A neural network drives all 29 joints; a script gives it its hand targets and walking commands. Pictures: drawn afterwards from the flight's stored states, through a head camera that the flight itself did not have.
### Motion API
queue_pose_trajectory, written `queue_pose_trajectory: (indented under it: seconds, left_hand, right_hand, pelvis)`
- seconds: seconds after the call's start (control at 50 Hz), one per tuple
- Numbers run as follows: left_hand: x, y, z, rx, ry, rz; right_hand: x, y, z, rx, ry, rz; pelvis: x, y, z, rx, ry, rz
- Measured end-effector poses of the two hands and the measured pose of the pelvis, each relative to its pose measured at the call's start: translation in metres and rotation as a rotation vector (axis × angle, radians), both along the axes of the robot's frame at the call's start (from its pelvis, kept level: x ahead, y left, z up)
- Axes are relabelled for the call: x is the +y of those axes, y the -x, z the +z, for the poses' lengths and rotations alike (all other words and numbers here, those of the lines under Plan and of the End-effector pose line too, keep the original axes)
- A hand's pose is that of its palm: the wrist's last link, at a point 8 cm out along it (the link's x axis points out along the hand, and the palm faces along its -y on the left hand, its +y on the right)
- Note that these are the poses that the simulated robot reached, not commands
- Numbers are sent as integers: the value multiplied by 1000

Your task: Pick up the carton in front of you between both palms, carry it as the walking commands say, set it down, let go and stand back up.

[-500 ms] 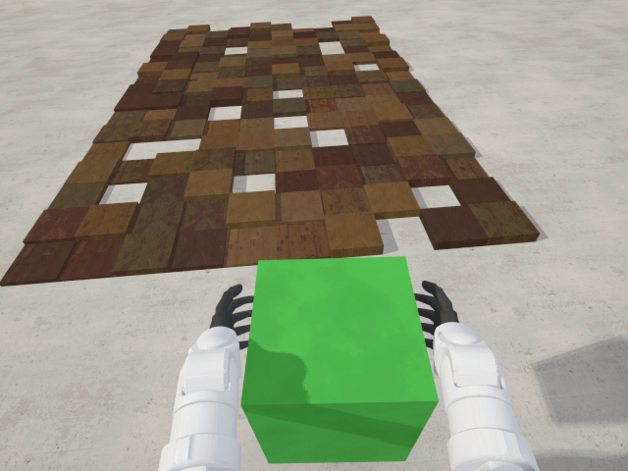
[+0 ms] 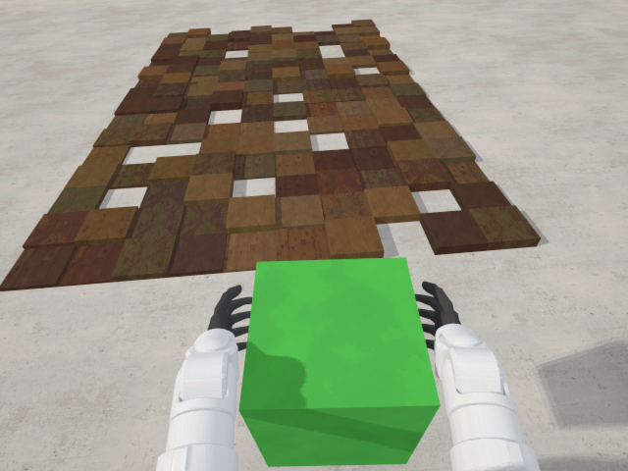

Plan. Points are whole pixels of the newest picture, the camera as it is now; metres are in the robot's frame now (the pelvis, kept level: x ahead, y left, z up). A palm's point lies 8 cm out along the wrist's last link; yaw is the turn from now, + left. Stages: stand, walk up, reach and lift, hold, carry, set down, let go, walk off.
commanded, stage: reach and lift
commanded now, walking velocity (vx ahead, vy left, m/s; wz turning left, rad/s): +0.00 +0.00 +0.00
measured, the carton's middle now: (334, 366) +0.29 +0.00 -0.04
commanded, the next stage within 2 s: hold in 0.24 s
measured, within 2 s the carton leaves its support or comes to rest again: neither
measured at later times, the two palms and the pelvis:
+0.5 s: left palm (219, 336) +0.28 +0.15 +0.05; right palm (453, 333) +0.28 -0.15 +0.05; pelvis +0.00 +0.00 +0.00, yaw +0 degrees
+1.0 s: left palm (211, 291) +0.33 +0.16 +0.09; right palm (439, 287) +0.33 -0.14 +0.09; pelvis +0.04 +0.02 -0.01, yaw -2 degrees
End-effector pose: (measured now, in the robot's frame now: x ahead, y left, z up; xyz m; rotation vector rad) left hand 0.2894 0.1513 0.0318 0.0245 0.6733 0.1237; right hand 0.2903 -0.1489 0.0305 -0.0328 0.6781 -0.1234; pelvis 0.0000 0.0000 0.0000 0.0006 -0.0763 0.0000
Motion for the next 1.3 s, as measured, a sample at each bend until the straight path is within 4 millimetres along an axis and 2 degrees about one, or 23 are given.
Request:
queue_pose_trajectory:
  seconds: [0.26,0.42,0.64,0.76,0.84,0.98,1.08,1.14,1.24,1.3]
  left_hand:
    - [0,2,6,-2,-4,-2]
    - [-1,6,21,-33,0,-4]
    - [-1,11,19,-11,7,2]
    - [0,7,22,-29,10,5]
    - [2,-4,31,-74,15,7]
    - [12,-34,50,-138,46,20]
    - [-1,-67,63,-143,56,6]
    - [-4,-84,59,-116,59,6]
    - [15,-104,52,-49,87,76]
    - [30,-127,50,-66,104,113]
  right_hand:
    - [0,2,6,-2,5,3]
    - [-1,7,21,-33,0,-5]
    - [-1,13,19,-11,-7,-12]
    - [-1,8,23,-30,-9,-12]
    - [2,-2,31,-74,-13,-20]
    - [13,-31,54,-139,-28,-40]
    - [0,-55,62,-146,-51,-79]
    - [-3,-71,59,-118,-52,-95]
    - [15,-109,59,-50,-63,-60]
    - [30,-140,58,-65,-74,-41]
  pelvis:
    - [0,-3,1,-15,0,1]
    - [1,-1,2,-36,0,2]
    - [1,9,0,-53,0,0]
    - [1,8,-2,6,1,3]
    - [4,0,-6,62,4,9]
    - [15,-38,-12,123,0,-30]
    - [9,-76,-12,152,24,-29]
    - [7,-104,-12,169,23,7]
    - [13,-154,-5,185,-9,12]
    - [23,-188,-10,171,-16,4]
